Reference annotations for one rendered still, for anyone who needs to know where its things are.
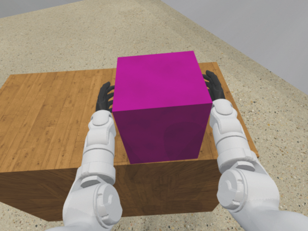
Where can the robot left forearm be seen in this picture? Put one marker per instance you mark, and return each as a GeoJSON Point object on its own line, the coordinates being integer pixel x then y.
{"type": "Point", "coordinates": [99, 151]}

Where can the robot right hand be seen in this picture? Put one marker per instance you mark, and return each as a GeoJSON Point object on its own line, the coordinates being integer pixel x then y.
{"type": "Point", "coordinates": [215, 90]}

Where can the robot right forearm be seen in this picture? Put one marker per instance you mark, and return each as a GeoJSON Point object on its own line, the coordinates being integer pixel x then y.
{"type": "Point", "coordinates": [230, 140]}

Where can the robot left hand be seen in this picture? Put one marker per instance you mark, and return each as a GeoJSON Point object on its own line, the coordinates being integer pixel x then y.
{"type": "Point", "coordinates": [103, 97]}

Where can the robot right upper arm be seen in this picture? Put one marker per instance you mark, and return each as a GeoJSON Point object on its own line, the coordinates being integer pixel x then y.
{"type": "Point", "coordinates": [253, 201]}

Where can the pedestal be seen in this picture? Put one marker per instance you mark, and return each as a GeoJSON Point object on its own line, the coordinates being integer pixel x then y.
{"type": "Point", "coordinates": [44, 121]}

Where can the carton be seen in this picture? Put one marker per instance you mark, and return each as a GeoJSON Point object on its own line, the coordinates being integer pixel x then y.
{"type": "Point", "coordinates": [161, 106]}

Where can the robot left upper arm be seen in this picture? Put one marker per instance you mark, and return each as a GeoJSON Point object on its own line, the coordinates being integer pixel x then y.
{"type": "Point", "coordinates": [94, 208]}

